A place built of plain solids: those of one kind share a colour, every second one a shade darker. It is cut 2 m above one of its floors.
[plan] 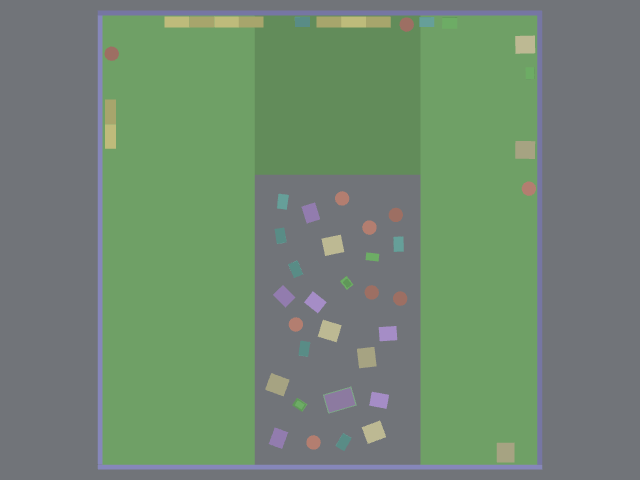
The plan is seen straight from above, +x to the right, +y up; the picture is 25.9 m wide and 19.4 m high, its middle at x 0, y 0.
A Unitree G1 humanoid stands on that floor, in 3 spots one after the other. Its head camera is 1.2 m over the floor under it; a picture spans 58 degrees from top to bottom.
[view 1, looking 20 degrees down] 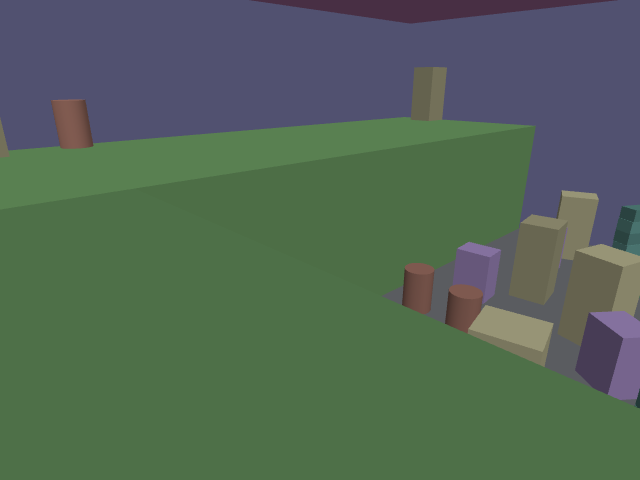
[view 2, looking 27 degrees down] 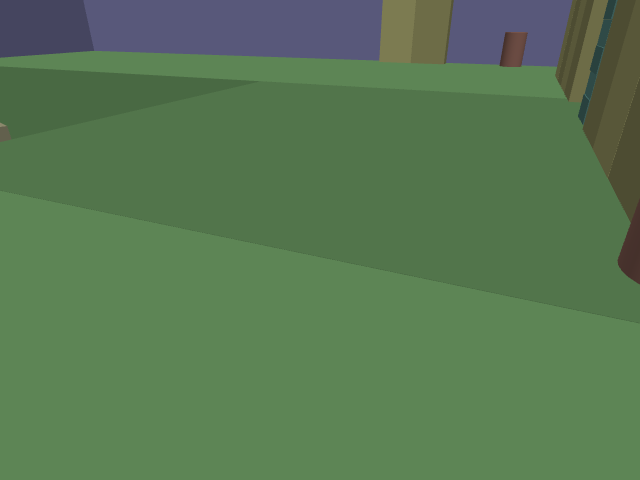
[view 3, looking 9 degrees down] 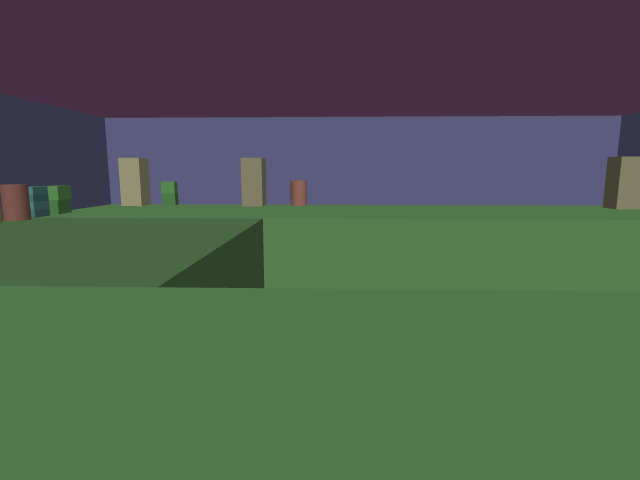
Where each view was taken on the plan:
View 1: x -1.20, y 4.49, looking -43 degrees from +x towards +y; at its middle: floor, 7.65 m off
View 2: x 6.03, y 7.72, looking -157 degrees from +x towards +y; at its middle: floor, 2.64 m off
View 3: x -6.99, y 0.78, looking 2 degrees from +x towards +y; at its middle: floor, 11.19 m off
